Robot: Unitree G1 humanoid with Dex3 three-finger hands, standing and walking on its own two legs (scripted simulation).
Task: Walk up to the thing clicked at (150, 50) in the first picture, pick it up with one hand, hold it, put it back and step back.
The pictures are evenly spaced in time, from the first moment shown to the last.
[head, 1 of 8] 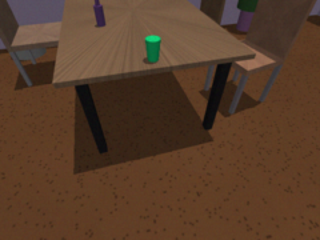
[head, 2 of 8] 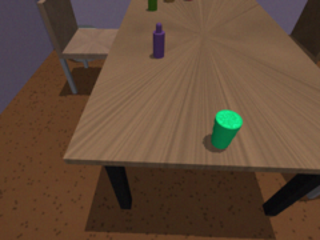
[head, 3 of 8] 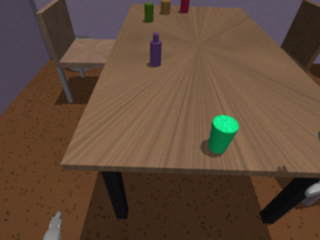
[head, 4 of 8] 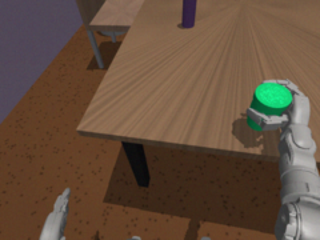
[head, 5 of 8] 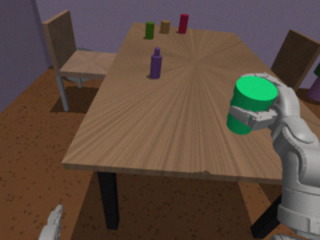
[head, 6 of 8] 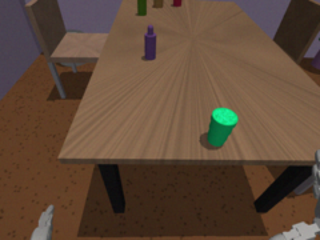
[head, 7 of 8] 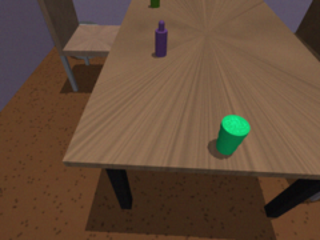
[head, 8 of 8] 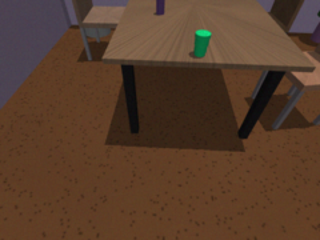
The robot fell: no
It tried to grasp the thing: yes
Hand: right
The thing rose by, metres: 0.23
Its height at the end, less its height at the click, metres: +0.00
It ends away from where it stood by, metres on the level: 0.01
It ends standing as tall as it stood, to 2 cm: yes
